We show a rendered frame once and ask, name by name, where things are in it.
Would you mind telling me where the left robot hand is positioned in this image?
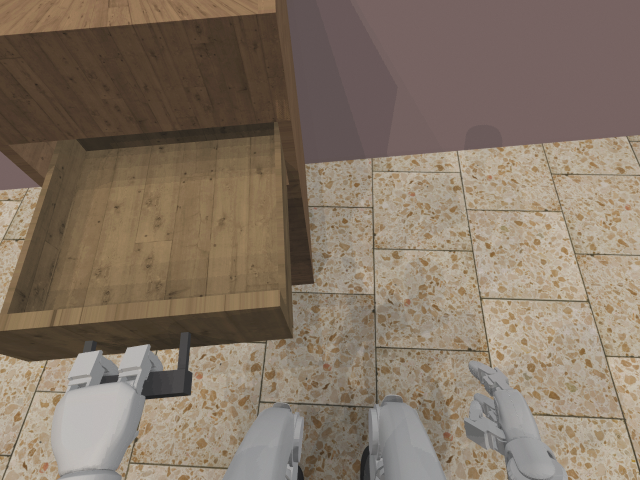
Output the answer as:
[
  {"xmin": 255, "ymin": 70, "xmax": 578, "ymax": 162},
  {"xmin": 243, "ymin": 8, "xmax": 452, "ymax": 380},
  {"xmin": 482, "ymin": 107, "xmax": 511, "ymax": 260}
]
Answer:
[{"xmin": 51, "ymin": 344, "xmax": 163, "ymax": 477}]

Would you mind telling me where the right robot shin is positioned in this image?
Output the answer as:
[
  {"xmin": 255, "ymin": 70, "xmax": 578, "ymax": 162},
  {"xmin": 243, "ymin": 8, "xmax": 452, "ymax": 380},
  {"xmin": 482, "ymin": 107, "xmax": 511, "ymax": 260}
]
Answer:
[{"xmin": 369, "ymin": 395, "xmax": 419, "ymax": 480}]

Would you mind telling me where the handle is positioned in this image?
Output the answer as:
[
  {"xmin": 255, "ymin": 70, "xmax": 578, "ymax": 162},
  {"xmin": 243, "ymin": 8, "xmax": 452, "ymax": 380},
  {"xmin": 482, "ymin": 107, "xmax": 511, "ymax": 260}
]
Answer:
[{"xmin": 77, "ymin": 332, "xmax": 193, "ymax": 399}]

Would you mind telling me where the right robot hand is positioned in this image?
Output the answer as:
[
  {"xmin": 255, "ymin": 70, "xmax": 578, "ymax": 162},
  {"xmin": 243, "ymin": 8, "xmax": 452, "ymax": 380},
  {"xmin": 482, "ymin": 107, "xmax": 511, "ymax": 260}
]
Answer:
[{"xmin": 464, "ymin": 360, "xmax": 541, "ymax": 456}]

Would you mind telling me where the cabinet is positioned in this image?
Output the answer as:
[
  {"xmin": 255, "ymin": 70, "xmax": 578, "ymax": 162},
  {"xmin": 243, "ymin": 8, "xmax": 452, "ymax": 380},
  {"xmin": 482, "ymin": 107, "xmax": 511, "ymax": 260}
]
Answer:
[{"xmin": 0, "ymin": 0, "xmax": 314, "ymax": 286}]

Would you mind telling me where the drawer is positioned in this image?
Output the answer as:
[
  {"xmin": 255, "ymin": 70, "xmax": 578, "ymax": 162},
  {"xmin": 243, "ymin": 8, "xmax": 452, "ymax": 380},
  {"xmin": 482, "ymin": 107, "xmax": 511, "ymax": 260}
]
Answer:
[{"xmin": 0, "ymin": 122, "xmax": 293, "ymax": 362}]

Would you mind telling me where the robot right forearm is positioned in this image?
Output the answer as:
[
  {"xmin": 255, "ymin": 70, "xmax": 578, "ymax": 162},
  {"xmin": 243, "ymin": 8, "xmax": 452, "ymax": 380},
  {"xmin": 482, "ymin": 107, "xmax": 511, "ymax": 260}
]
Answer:
[{"xmin": 505, "ymin": 437, "xmax": 568, "ymax": 480}]

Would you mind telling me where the robot right thigh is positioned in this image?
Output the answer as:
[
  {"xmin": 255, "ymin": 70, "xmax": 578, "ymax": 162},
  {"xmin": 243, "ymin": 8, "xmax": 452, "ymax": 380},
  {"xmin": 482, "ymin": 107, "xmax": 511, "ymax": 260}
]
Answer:
[{"xmin": 368, "ymin": 402, "xmax": 447, "ymax": 480}]

